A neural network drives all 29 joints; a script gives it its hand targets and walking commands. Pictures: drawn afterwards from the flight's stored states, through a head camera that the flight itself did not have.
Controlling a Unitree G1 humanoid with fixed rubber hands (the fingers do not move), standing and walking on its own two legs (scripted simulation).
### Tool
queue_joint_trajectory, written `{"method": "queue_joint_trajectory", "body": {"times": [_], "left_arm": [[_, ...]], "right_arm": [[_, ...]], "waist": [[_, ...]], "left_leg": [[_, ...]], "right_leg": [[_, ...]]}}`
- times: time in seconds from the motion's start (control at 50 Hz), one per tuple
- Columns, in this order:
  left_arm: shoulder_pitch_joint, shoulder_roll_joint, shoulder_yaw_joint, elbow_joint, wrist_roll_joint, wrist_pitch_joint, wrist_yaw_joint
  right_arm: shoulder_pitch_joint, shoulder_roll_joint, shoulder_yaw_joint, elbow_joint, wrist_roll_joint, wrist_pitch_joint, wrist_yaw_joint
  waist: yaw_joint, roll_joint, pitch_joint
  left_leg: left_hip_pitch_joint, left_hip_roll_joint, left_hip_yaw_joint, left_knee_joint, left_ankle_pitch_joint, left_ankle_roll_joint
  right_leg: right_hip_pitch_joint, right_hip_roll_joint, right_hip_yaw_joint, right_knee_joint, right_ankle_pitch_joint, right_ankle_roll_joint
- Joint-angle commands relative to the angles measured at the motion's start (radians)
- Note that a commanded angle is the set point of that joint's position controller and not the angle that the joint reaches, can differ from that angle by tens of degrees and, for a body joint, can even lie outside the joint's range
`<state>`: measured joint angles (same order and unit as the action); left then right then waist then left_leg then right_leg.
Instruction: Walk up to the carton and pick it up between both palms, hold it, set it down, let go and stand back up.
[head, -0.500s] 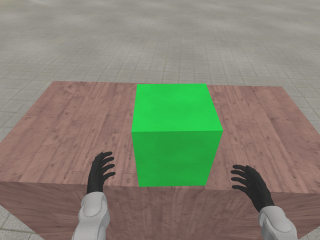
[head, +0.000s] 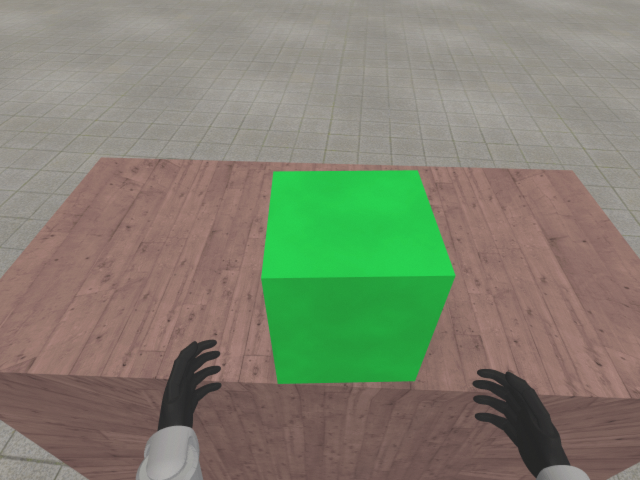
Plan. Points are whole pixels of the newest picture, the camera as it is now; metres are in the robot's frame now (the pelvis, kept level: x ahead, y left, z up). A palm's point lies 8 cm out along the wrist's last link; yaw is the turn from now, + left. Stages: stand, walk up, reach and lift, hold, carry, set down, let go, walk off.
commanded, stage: set down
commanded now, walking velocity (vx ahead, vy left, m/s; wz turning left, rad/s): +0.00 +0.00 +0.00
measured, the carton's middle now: (346, 279) +0.41 +0.01 +0.03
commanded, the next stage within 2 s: let go in 1.60 s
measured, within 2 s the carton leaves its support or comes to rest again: neither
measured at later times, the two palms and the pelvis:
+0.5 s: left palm (172, 446) +0.18 +0.21 -0.03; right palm (539, 476) +0.18 -0.22 -0.03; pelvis +0.01 +0.00 +0.00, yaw +0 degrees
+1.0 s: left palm (166, 461) +0.17 +0.22 -0.06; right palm out of the picture +0.17 -0.22 -0.05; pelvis +0.02 +0.00 +0.00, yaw +0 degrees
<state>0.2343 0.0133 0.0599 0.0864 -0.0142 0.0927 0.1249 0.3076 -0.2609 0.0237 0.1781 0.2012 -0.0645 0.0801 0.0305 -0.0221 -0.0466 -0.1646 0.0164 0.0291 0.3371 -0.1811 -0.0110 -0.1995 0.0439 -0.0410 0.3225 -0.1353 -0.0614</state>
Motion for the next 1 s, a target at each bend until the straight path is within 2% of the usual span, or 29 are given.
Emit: {"method": "queue_joint_trajectory", "body": {"times": [0.0, 0.06, 0.1, 0.14, 0.16, 0.18, 0.24, 0.26, 0.3, 0.32, 0.34, 0.4, 0.42, 0.46, 0.5, 0.52, 0.56, 0.6, 0.62, 0.7, 0.72, 0.74, 0.76, 0.78, 0.8, 0.84, 0.88, 0.92, 0.98], "left_arm": [[0.076, 0.174, -0.076, -0.122, -0.008, -0.049, -0.029], [0.060, 0.163, -0.101, -0.173, -0.005, -0.060, -0.015], [0.067, 0.167, -0.111, -0.105, -0.005, -0.056, -0.029], [0.065, 0.182, -0.102, -0.122, -0.008, -0.057, -0.033], [0.081, 0.179, -0.101, -0.042, 0.006, -0.051, -0.039], [0.056, 0.199, -0.096, -0.091, -0.018, -0.071, -0.040], [0.084, 0.195, -0.084, -0.111, -0.001, -0.087, -0.036], [0.060, 0.194, -0.092, 0.023, 0.006, -0.068, -0.053], [0.057, 0.174, -0.103, 0.055, 0.020, -0.049, -0.060], [0.028, 0.202, -0.075, -0.001, 0.022, -0.057, -0.057], [0.047, 0.201, -0.073, 0.072, 0.024, -0.040, -0.065], [0.016, 0.245, -0.065, 0.009, 0.006, -0.071, -0.058], [0.018, 0.249, -0.074, -0.076, -0.014, -0.085, -0.047], [0.006, 0.247, -0.078, -0.031, -0.020, -0.097, -0.048], [0.015, 0.245, -0.055, 0.043, 0.005, -0.085, -0.057], [0.013, 0.254, -0.052, 0.026, -0.011, -0.090, -0.058], [0.025, 0.250, -0.069, 0.110, -0.006, -0.070, -0.080], [0.034, 0.248, -0.067, 0.027, -0.015, -0.078, -0.069], [0.007, 0.248, -0.075, 0.086, -0.012, -0.073, -0.082], [-0.003, 0.262, -0.067, 0.084, -0.019, -0.074, -0.076], [0.011, 0.259, -0.059, 0.175, 0.003, -0.057, -0.092], [0.008, 0.263, -0.052, 0.077, 0.000, -0.074, -0.080], [-0.015, 0.266, -0.048, 0.168, 0.018, -0.056, -0.094], [-0.006, 0.271, -0.040, 0.121, 0.003, -0.061, -0.085], [-0.028, 0.269, -0.052, 0.196, 0.008, -0.047, -0.094], [-0.043, 0.282, -0.033, 0.189, 0.003, -0.054, -0.094], [-0.038, 0.290, -0.034, 0.146, -0.003, -0.067, -0.088], [-0.053, 0.301, -0.036, 0.194, 0.005, -0.072, -0.098], [-0.035, 0.309, -0.034, 0.130, -0.021, -0.089, -0.094]], "right_arm": [[0.048, -0.064, -0.088, -0.122, -0.013, -0.042, -0.017], [0.042, -0.100, -0.125, -0.115, -0.018, -0.059, -0.003], [0.059, -0.071, -0.116, -0.056, -0.028, -0.054, -0.012], [0.054, -0.073, -0.118, -0.052, -0.033, -0.056, -0.014], [0.060, -0.069, -0.112, 0.018, -0.044, -0.048, -0.012], [0.024, -0.084, -0.116, -0.081, -0.037, -0.071, -0.013], [0.051, -0.078, -0.108, -0.079, -0.023, -0.092, -0.011], [0.041, -0.050, -0.086, 0.032, -0.054, -0.070, -0.020], [0.048, -0.055, -0.102, 0.091, -0.073, -0.054, -0.020], [0.008, -0.071, -0.103, 0.016, -0.065, -0.066, -0.020], [0.037, -0.038, -0.086, 0.090, -0.076, -0.051, -0.024], [0.010, -0.042, -0.089, 0.023, -0.081, -0.081, -0.035], [-0.008, -0.062, -0.108, -0.035, -0.080, -0.099, -0.033], [-0.006, -0.049, -0.111, 0.004, -0.090, -0.105, -0.032], [0.026, -0.026, -0.075, 0.108, -0.101, -0.089, -0.035], [0.012, -0.034, -0.083, 0.055, -0.098, -0.099, -0.041], [0.035, -0.020, -0.074, 0.121, -0.108, -0.093, -0.047], [0.029, -0.042, -0.065, 0.080, -0.083, -0.107, -0.039], [0.003, -0.027, -0.078, 0.104, -0.110, -0.100, -0.047], [-0.009, -0.041, -0.078, 0.089, -0.101, -0.110, -0.042], [0.010, -0.005, -0.055, 0.170, -0.127, -0.093, -0.050], [0.004, -0.025, -0.068, 0.117, -0.106, -0.105, -0.044], [0.003, -0.007, -0.064, 0.202, -0.143, -0.096, -0.053], [-0.008, -0.029, -0.060, 0.138, -0.118, -0.109, -0.047], [-0.031, 0.005, -0.061, 0.195, -0.156, -0.101, -0.053], [-0.043, -0.003, -0.037, 0.199, -0.149, -0.097, -0.058], [-0.032, -0.008, -0.053, 0.202, -0.149, -0.109, -0.055], [-0.029, 0.020, -0.046, 0.233, -0.165, -0.116, -0.066], [-0.035, 0.001, -0.053, 0.188, -0.150, -0.138, -0.069]], "waist": [[-0.018, -0.044, 0.004], [-0.028, -0.019, -0.011], [-0.052, -0.014, 0.030], [-0.050, -0.024, 0.014], [-0.043, -0.014, 0.041], [-0.042, -0.058, -0.014], [-0.027, -0.010, -0.022], [-0.032, -0.053, 0.034], [-0.050, -0.026, 0.086], [-0.038, -0.025, 0.046], [-0.027, -0.014, 0.065], [-0.010, -0.059, 0.046], [-0.018, -0.046, -0.012], [-0.032, -0.051, -0.004], [-0.014, -0.024, 0.033], [-0.014, -0.057, 0.019], [-0.041, -0.057, 0.046], [-0.022, -0.020, 0.022], [-0.046, -0.050, 0.046], [-0.021, -0.049, 0.028], [-0.035, -0.035, 0.076], [-0.021, -0.024, 0.014], [-0.029, -0.021, 0.064], [0.002, -0.011, 0.025], [-0.021, -0.027, 0.070], [-0.005, -0.047, 0.061], [-0.003, -0.017, 0.051], [-0.017, -0.053, 0.043], [-0.028, -0.049, 0.010]], "left_leg": [[0.073, -0.031, 0.018, -0.065, 0.113, 0.013], [0.085, -0.017, 0.007, -0.068, 0.121, 0.005], [0.067, -0.022, 0.005, -0.071, 0.079, 0.008], [0.082, -0.018, 0.007, -0.075, 0.095, 0.009], [0.080, -0.022, 0.011, -0.076, 0.078, 0.009], [0.070, -0.019, 0.011, -0.060, 0.082, 0.021], [0.067, -0.026, 0.014, -0.062, 0.120, 0.007], [0.039, -0.032, 0.023, -0.070, 0.057, 0.022], [0.052, -0.020, 0.012, -0.079, 0.051, 0.014], [0.065, -0.021, 0.012, -0.074, 0.018, 0.021], [0.037, -0.031, 0.027, -0.076, 0.009, 0.019], [0.018, -0.021, 0.017, -0.072, 0.026, 0.027], [0.029, -0.019, 0.020, -0.068, 0.044, 0.025], [0.021, -0.015, 0.010, -0.065, 0.028, 0.024], [0.007, -0.022, 0.022, -0.067, 0.021, 0.023], [0.013, -0.024, 0.020, -0.062, 0.021, 0.028], [0.042, -0.031, 0.032, -0.062, 0.033, 0.026], [0.044, -0.024, 0.025, -0.059, 0.070, 0.018], [0.034, -0.026, 0.024, -0.057, 0.022, 0.025], [0.036, -0.016, 0.015, -0.054, 0.036, 0.020], [0.021, -0.031, 0.032, -0.050, 0.019, 0.024], [0.040, -0.022, 0.022, -0.054, 0.050, 0.016], [0.015, -0.025, 0.025, -0.052, 0.019, 0.017], [0.028, -0.018, 0.027, -0.050, 0.043, 0.016], [0.006, -0.030, 0.033, -0.056, -0.017, 0.025], [0.020, -0.026, 0.036, -0.050, -0.012, 0.030], [0.029, -0.019, 0.040, -0.043, 0.033, 0.014], [0.015, -0.026, 0.041, -0.040, 0.000, 0.025], [0.020, -0.026, 0.038, -0.023, 0.063, 0.015]], "right_leg": [[0.168, -0.067, 0.122, -0.086, 0.041, 0.009], [0.164, -0.044, 0.092, -0.067, 0.055, 0.003], [0.160, -0.053, 0.101, -0.081, 0.040, 0.003], [0.145, -0.040, 0.091, -0.074, 0.045, 0.003], [0.132, -0.040, 0.089, -0.082, 0.038, 0.001], [0.144, -0.047, 0.098, -0.078, 0.047, 0.008], [0.176, -0.042, 0.086, -0.061, 0.093, 0.006], [0.162, -0.059, 0.111, -0.084, 0.042, 0.017], [0.120, -0.052, 0.099, -0.095, 0.013, 0.008], [0.124, -0.055, 0.098, -0.089, -0.020, 0.010], [0.128, -0.060, 0.103, -0.098, -0.044, 0.011], [0.158, -0.053, 0.090, -0.074, 0.008, 0.016], [0.166, -0.055, 0.085, -0.052, 0.048, 0.015], [0.149, -0.057, 0.087, -0.057, 0.012, 0.018], [0.148, -0.065, 0.102, -0.065, 0.006, 0.021], [0.157, -0.070, 0.114, -0.072, 0.006, 0.022], [0.131, -0.072, 0.102, -0.083, 0.021, 0.024], [0.143, -0.055, 0.085, -0.065, 0.049, 0.016], [0.127, -0.064, 0.087, -0.080, 0.017, 0.021], [0.121, -0.051, 0.078, -0.059, 0.004, 0.019], [0.125, -0.078, 0.103, -0.082, 0.011, 0.023], [0.131, -0.054, 0.078, -0.061, 0.021, 0.019], [0.143, -0.074, 0.099, -0.070, 0.007, 0.023], [0.129, -0.062, 0.087, -0.064, 0.005, 0.018], [0.111, -0.072, 0.097, -0.076, -0.039, 0.026], [0.113, -0.072, 0.099, -0.074, -0.043, 0.030], [0.119, -0.065, 0.079, -0.059, 0.006, 0.024], [0.141, -0.075, 0.095, -0.060, 0.022, 0.033], [0.164, -0.074, 0.087, -0.041, 0.098, 0.038]]}}
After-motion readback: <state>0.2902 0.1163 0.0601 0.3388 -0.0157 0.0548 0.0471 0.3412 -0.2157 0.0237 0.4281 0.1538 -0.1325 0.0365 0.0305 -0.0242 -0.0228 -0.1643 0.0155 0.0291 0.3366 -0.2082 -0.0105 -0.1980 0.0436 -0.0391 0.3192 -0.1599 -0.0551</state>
